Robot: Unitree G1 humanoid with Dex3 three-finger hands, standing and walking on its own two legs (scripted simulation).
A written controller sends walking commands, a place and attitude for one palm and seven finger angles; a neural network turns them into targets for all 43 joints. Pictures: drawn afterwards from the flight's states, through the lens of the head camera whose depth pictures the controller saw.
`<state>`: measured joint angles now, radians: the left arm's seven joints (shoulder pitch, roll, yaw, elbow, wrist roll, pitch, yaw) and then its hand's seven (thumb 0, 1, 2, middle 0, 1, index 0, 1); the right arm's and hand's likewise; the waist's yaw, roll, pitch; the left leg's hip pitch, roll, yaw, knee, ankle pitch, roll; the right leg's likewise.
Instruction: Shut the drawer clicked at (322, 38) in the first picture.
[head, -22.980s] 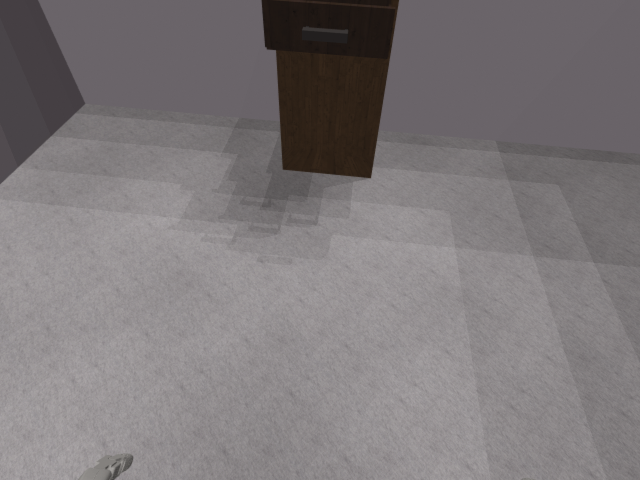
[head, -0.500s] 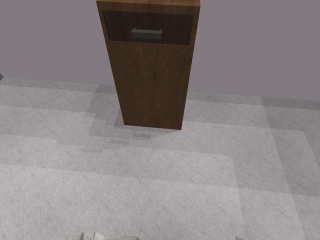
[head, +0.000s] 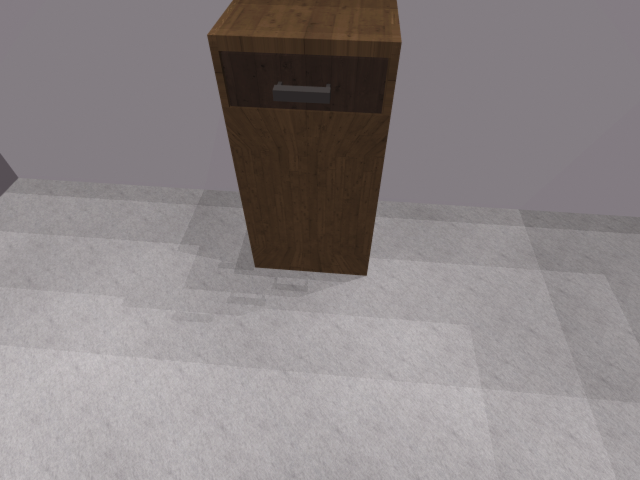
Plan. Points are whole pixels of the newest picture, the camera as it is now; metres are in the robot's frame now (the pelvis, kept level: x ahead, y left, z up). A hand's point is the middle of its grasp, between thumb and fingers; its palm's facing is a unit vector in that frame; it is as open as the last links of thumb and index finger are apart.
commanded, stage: let the arm hang, fingers relaxed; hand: left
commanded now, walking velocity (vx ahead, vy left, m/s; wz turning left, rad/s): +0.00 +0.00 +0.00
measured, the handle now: (302, 90) +0.97 +0.11 +0.01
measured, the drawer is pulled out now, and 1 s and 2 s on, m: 0.00 0.00 0.00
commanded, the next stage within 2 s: look to check the result in 0.32 s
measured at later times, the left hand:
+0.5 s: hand out of the picture +0.00 +0.15 -0.18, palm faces +0.02 -0.98 -0.18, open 7.4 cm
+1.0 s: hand out of the picture +0.03 +0.15 -0.17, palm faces +0.02 -0.98 -0.20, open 7.3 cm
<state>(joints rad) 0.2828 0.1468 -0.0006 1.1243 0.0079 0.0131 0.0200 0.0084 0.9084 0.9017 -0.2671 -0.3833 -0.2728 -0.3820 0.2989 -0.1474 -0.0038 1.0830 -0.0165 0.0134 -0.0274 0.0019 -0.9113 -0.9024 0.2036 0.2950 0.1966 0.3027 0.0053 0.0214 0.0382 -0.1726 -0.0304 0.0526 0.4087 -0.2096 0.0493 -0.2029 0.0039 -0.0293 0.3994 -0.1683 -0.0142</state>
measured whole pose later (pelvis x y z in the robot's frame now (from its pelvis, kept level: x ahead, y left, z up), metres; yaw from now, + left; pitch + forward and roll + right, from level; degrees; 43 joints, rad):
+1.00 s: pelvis +0.02 -0.02 +0.00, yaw -1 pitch -1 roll +0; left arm 0.24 0.14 0.01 1.16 0.00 -0.01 0.03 0.01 0.91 0.90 -0.20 -0.30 -0.20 -0.30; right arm 0.27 -0.15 -0.01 1.14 -0.01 0.00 -0.04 0.00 -0.91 -0.90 0.20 0.29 0.20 0.30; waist -0.01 0.02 0.05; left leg -0.13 0.00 0.05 0.39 -0.24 0.02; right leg -0.17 0.03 -0.03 0.39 -0.20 -0.04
